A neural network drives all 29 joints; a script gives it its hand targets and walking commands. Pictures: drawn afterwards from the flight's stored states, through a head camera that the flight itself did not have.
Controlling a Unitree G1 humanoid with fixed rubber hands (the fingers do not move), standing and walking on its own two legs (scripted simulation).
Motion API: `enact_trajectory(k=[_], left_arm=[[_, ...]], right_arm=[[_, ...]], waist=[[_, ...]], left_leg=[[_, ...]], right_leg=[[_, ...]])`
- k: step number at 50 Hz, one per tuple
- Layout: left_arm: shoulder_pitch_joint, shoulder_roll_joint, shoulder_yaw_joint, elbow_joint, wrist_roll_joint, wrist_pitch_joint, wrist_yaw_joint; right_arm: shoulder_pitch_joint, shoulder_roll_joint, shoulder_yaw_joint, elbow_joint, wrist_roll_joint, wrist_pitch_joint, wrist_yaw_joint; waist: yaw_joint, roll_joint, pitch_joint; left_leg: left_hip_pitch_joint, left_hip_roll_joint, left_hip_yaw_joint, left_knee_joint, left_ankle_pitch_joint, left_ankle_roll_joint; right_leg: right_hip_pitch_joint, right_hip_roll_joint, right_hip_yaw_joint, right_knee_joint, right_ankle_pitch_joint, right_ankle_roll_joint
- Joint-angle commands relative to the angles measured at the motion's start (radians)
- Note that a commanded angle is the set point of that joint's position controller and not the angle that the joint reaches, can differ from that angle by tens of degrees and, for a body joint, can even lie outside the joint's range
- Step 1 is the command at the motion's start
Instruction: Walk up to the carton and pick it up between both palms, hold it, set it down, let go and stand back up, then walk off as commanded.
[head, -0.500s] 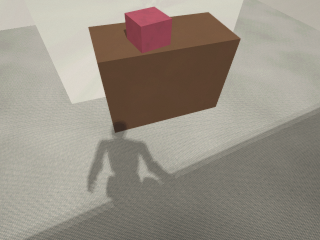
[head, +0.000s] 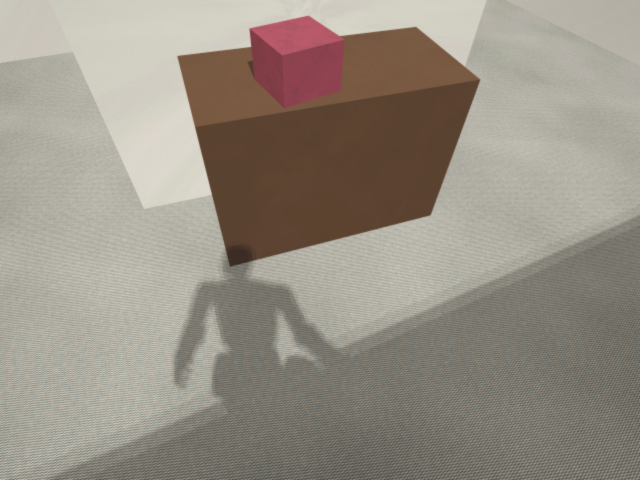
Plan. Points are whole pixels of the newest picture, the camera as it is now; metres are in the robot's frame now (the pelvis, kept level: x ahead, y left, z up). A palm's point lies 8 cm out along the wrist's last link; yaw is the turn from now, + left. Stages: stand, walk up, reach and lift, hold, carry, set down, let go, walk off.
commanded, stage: walk up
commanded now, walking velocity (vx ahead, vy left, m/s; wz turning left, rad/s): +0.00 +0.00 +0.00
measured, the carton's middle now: (296, 60) +1.18 +0.10 -0.06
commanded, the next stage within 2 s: none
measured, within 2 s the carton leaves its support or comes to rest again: neither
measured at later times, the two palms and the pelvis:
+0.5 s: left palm (49, 452) +0.16 +0.36 -0.12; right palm out of the picture +0.10 -0.27 -0.08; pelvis +0.08 +0.05 -0.01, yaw +7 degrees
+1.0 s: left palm (118, 337) +0.32 +0.32 -0.10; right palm (507, 318) +0.38 -0.30 -0.09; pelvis +0.26 +0.00 -0.02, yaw +12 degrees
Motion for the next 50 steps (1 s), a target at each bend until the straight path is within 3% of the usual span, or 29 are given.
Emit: enact_trajectory(k=[1,3,4,5,7,9,11,13,15,16,17,18,19,20,22,23,24,26,28,32,36,39,40,41,42,43,44,47,50], left_arm=[[-0.065,0.257,0.045,-0.049,-0.02,-0.023,0.009],[-0.067,0.253,0.033,-0.034,-0.028,-0.022,0.012],[-0.036,0.361,0.116,-0.149,0.009,-0.026,-0.02],[0.031,0.359,0.13,-0.138,0.015,-0.019,-0.031],[0.026,0.348,0.139,-0.171,0.017,-0.017,-0.04],[0.105,0.373,0.157,-0.152,0.014,-0.022,-0.035],[-0.014,0.384,0.162,-0.213,0.024,-0.017,-0.037],[-0.137,0.372,0.155,-0.276,0.035,-0.006,-0.044],[-0.17,0.382,0.162,-0.296,0.034,0.009,-0.061],[-0.21,0.364,0.154,-0.307,0.04,0.015,-0.061],[-0.183,0.312,0.141,-0.337,0.035,0.024,-0.064],[-0.182,0.235,0.127,-0.365,0.032,0.031,-0.071],[-0.127,0.217,0.117,-0.397,0.026,0.034,-0.067],[-0.067,0.288,0.119,-0.376,0.018,0.034,-0.068],[-0.048,0.33,0.129,-0.348,0.008,0.026,-0.081],[-0.058,0.329,0.136,-0.352,0.011,0.026,-0.08],[-0.04,0.314,0.138,-0.359,0.019,0.028,-0.084],[-0.082,0.295,0.142,-0.402,0.013,0.023,-0.082],[-0.097,0.288,0.131,-0.417,0.018,0.022,-0.072],[-0.193,0.289,0.132,-0.49,0.024,0.023,-0.078],[-0.15,0.297,0.145,-0.49,0.021,-0.002,-0.08],[-0.009,0.311,0.168,-0.473,0.023,-0.003,-0.076],[0.128,0.342,0.174,-0.423,0.018,-0.011,-0.072],[0.244,0.413,0.203,-0.402,0.04,-0.024,-0.058],[0.178,0.45,0.206,-0.421,0.021,-0.022,-0.053],[0.114,0.434,0.202,-0.437,0.002,-0.017,-0.058],[0.085,0.4,0.186,-0.424,-0.008,-0.012,-0.062],[-0.031,0.369,0.154,-0.419,0.006,-0.003,-0.062],[0.033,0.36,0.141,-0.424,0.015,0.003,-0.069]], right_arm=[[-0.056,-0.227,-0.051,-0.034,-0.001,-0.018,-0.009],[-0.046,-0.245,-0.051,-0.039,0.001,-0.014,-0.005],[0.108,-0.317,-0.095,-0.087,-0.007,-0.021,0.004],[0.066,-0.352,-0.089,-0.09,-0.018,-0.023,0.014],[-0.022,-0.263,-0.088,-0.145,-0.035,-0.016,0.018],[-0.071,-0.232,-0.085,-0.184,-0.021,-0.018,0.022],[0.014,-0.321,-0.106,-0.185,-0.01,-0.023,0.035],[0.159,-0.286,-0.109,-0.164,0.011,-0.022,0.048],[0.281,-0.259,-0.107,-0.151,0.006,-0.014,0.05],[0.388,-0.258,-0.118,-0.127,-0.001,-0.017,0.039],[0.425,-0.299,-0.133,-0.099,-0.004,-0.032,0.027],[0.504,-0.358,-0.159,-0.122,-0.027,-0.044,0.003],[0.428,-0.411,-0.151,-0.169,-0.022,-0.058,-0.012],[0.276,-0.483,-0.151,-0.235,0.014,-0.067,-0.021],[0.18,-0.421,-0.119,-0.248,0.011,-0.087,-0.023],[0.233,-0.371,-0.11,-0.259,0.008,-0.094,-0.022],[0.289,-0.35,-0.107,-0.25,0.007,-0.101,-0.023],[0.387,-0.349,-0.105,-0.251,0.014,-0.103,-0.026],[0.442,-0.357,-0.11,-0.265,0.019,-0.108,-0.043],[0.424,-0.381,-0.116,-0.317,0.012,-0.105,-0.053],[0.37,-0.398,-0.12,-0.355,0.004,-0.105,-0.057],[0.321,-0.412,-0.123,-0.382,0.001,-0.098,-0.062],[0.287,-0.366,-0.105,-0.389,0.005,-0.098,-0.064],[0.355,-0.277,-0.087,-0.412,0.014,-0.098,-0.057],[0.374,-0.225,-0.059,-0.403,0.007,-0.092,-0.057],[0.331,-0.358,-0.097,-0.383,0.013,-0.079,-0.058],[0.309,-0.36,-0.098,-0.365,0.008,-0.085,-0.046],[0.328,-0.341,-0.114,-0.335,0.015,-0.073,-0.023],[0.3,-0.322,-0.113,-0.336,0.009,-0.066,-0.01]], waist=[[-0.004,-0.095,-0.12],[-0.005,0.01,-0.058],[0.001,-0.115,-0.155],[0.045,-0.083,-0.085],[0.081,-0.085,0.115],[0.139,-0.296,0.09],[0.06,-0.186,0.056],[-0.039,-0.259,0.059],[-0.07,-0.265,0.07],[-0.129,-0.171,0.039],[-0.124,-0.02,0.023],[-0.165,0.22,0.055],[-0.076,0.185,0.055],[-0.013,0.077,0.068],[0.038,0.01,0.182],[0.009,-0.04,0.121],[-0.004,0.029,0.066],[-0.045,0.028,-0.094],[-0.054,0.037,-0.104],[-0.073,0.085,-0.012],[-0.049,0.076,-0.049],[0.042,0.045,-0.096],[0.125,0.005,-0.129],[0.147,-0.254,-0.233],[0.09,-0.358,-0.153],[0.084,-0.197,-0.069],[0.071,-0.098,0.042],[0.018,-0.13,0.124],[0.041,-0.103,0.155]], left_leg=[[0.084,0.125,-0.094,-0.072,0.08,0.035],[0.063,0.118,-0.1,-0.093,0.042,0.032],[-0.046,0.093,-0.209,-0.022,-0.4,0.108],[-0.156,0.121,-0.263,-0.008,-0.586,0.13],[-0.498,0.022,-0.112,0.095,-0.462,0.047],[-0.537,0.041,0.05,0.448,-0.272,0.013],[-0.415,0.096,0.006,0.438,-0.319,0.005],[-0.192,0.094,0.02,0.357,-0.256,0.012],[-0.014,0.039,0.111,0.276,-0.198,0.021],[0.145,0.052,0.112,0.164,-0.059,0.015],[0.269,-0.012,0.08,0.05,-0.095,0.029],[0.287,0.159,-0.288,-0.121,-0.304,0.042],[0.201,0.306,-0.767,-0.246,-0.534,0.093],[0.027,0.386,-0.922,-0.356,-0.806,0.187],[-0.013,0.27,-0.622,-0.227,-0.523,0.186],[0.046,0.255,-0.531,-0.199,-0.315,0.187],[0.124,0.222,-0.454,-0.144,-0.075,0.143],[0.312,0.214,-0.365,-0.034,0.26,0.188],[0.392,0.234,-0.372,0.016,0.454,0.122],[0.262,0.269,-0.379,0.026,0.38,0.235],[0.221,0.252,-0.335,0.098,0.433,0.2],[0.018,0.181,-0.223,0.255,0.449,0.131],[-0.075,0.124,-0.16,0.476,0.434,0.092],[-0.325,0.038,-0.088,0.738,0.189,0.058],[-0.524,-0.031,-0.004,0.83,-0.324,0.072],[-0.494,0.019,-0.064,0.928,-0.316,0.071],[-0.467,0.053,-0.066,0.905,-0.264,0.064],[-0.289,0.06,0.006,0.741,-0.194,0.036],[-0.341,0.064,0.037,0.523,-0.246,0.007]], right_leg=[[0.071,-0.119,0.078,-0.076,0.088,-0.032],[0.04,-0.131,0.117,-0.092,0.015,-0.036],[0.145,-0.087,0.048,0.006,-0.456,-0.069],[0.079,-0.104,0.118,-0.007,-0.637,-0.087],[0.179,-0.172,0.189,-0.093,-0.718,-0.138],[0.282,-0.347,0.324,-0.283,-0.595,-0.213],[0.253,-0.335,0.267,-0.254,-0.477,-0.24],[0.039,-0.246,0.095,-0.199,-0.424,-0.179],[-0.098,-0.215,0.031,-0.136,-0.539,-0.158],[-0.175,-0.186,-0.028,0.01,-0.515,-0.136],[-0.264,-0.12,-0.084,0.231,-0.499,-0.121],[-0.389,-0.008,-0.099,0.57,-0.391,-0.068],[-0.506,0.045,0.026,0.739,-0.394,-0.028],[-0.469,-0.014,0.124,0.781,-0.356,-0.05],[-0.458,-0.076,0.127,0.691,-0.194,-0.04],[-0.429,-0.09,0.114,0.665,-0.15,-0.027],[-0.416,-0.093,0.118,0.609,-0.105,-0.02],[-0.417,-0.072,0.084,0.553,-0.144,-0.018],[-0.495,-0.069,0.088,0.554,-0.087,-0.028],[-0.531,-0.08,0.076,0.474,-0.131,-0.014],[-0.417,-0.076,0.066,0.36,-0.041,-0.047],[-0.024,-0.037,0.008,0.184,-0.034,-0.091],[0.12,-0.04,0.041,0.087,0.033,-0.129],[0.363,-0.198,0.199,0.084,-0.152,-0.154],[0.34,-0.427,0.542,-0.105,-0.373,-0.205],[0.179,-0.428,0.557,-0.145,-0.568,-0.248],[0.055,-0.378,0.444,-0.14,-0.5,-0.241],[-0.198,-0.231,0.139,-0.145,-0.418,-0.202],[-0.095,-0.224,0.107,-0.134,-0.343,-0.232]])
